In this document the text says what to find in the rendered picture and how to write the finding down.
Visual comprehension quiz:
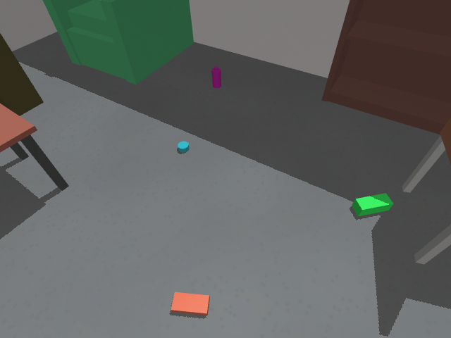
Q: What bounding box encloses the chair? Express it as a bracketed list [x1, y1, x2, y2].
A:
[402, 119, 451, 264]

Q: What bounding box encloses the sofa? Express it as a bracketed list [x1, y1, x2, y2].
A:
[0, 33, 44, 116]

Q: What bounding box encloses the bookshelf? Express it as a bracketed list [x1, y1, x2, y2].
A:
[322, 0, 451, 134]

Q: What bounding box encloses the armchair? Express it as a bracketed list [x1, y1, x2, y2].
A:
[43, 0, 194, 85]

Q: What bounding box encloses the coffee table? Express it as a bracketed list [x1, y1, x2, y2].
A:
[0, 104, 69, 191]

